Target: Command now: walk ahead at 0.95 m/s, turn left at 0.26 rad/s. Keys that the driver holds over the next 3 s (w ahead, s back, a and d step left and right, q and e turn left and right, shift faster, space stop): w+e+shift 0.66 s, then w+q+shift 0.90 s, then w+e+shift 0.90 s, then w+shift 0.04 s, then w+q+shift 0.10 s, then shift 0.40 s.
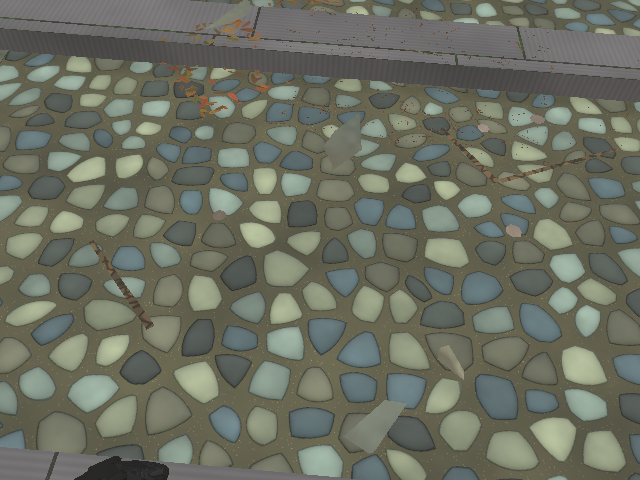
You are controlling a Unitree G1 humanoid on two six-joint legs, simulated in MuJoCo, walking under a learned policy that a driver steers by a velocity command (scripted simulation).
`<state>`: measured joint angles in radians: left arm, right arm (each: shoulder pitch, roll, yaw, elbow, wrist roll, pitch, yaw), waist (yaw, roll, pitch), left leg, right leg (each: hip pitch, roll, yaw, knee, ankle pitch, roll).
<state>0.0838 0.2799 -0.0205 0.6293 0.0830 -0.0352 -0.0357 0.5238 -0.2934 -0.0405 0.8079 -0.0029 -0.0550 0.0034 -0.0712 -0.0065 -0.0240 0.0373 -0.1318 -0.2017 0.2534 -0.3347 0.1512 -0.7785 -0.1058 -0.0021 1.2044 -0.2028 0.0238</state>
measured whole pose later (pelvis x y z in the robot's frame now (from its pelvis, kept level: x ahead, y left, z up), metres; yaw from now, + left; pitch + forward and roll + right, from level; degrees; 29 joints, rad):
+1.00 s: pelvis +1.00 -0.26 +0.05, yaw -23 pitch +3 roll +1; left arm -0.02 0.26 -0.01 0.60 0.08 -0.08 -0.02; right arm 0.58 -0.27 -0.04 0.94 0.00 -0.08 0.01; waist -0.11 -0.02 0.01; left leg -0.05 0.02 -0.05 0.95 -0.42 0.06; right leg -0.57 -0.02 -0.03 0.74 -0.20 -0.04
